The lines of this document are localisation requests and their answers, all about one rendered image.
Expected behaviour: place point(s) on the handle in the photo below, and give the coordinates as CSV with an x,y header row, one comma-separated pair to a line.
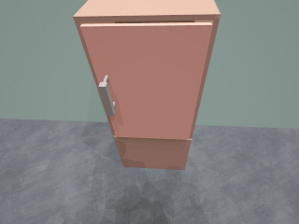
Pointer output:
x,y
106,96

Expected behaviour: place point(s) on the cupboard door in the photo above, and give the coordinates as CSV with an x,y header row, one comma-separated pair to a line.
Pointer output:
x,y
154,73

